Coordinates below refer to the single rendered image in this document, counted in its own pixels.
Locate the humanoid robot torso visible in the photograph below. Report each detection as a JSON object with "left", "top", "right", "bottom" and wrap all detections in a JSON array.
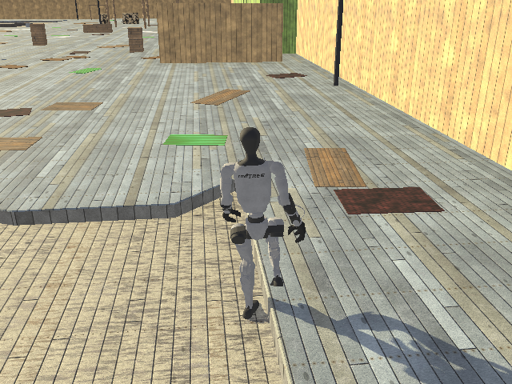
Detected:
[{"left": 234, "top": 158, "right": 271, "bottom": 240}]

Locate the left robot hand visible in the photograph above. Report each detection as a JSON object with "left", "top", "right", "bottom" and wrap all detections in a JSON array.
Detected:
[{"left": 222, "top": 209, "right": 241, "bottom": 222}]

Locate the left robot forearm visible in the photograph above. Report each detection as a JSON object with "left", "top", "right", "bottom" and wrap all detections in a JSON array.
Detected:
[{"left": 219, "top": 195, "right": 232, "bottom": 214}]

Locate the right robot upper arm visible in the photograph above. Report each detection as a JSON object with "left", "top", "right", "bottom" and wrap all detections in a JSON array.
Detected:
[{"left": 268, "top": 161, "right": 290, "bottom": 206}]

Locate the right robot forearm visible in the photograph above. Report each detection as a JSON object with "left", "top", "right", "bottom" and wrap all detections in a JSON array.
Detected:
[{"left": 283, "top": 193, "right": 302, "bottom": 226}]

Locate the robot right thigh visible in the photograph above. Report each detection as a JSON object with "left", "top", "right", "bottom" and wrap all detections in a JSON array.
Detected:
[{"left": 265, "top": 217, "right": 284, "bottom": 244}]

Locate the left robot upper arm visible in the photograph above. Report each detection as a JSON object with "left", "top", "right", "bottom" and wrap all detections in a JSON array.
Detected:
[{"left": 220, "top": 162, "right": 235, "bottom": 206}]

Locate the right robot hand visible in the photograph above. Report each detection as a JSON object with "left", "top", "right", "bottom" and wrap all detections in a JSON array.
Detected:
[{"left": 288, "top": 222, "right": 306, "bottom": 243}]

